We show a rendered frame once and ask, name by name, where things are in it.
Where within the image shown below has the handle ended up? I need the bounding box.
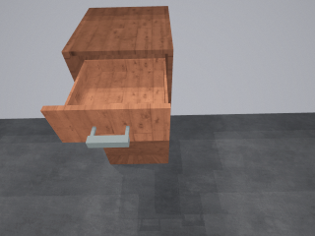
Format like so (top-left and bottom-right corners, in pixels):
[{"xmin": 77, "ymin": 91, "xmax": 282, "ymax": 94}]
[{"xmin": 86, "ymin": 126, "xmax": 130, "ymax": 148}]

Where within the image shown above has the drawer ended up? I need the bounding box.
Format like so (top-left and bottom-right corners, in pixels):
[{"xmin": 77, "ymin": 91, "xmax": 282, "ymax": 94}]
[{"xmin": 40, "ymin": 58, "xmax": 171, "ymax": 143}]

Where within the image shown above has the cabinet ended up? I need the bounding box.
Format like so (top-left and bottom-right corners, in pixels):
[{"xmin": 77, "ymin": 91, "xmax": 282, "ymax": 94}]
[{"xmin": 61, "ymin": 6, "xmax": 174, "ymax": 164}]

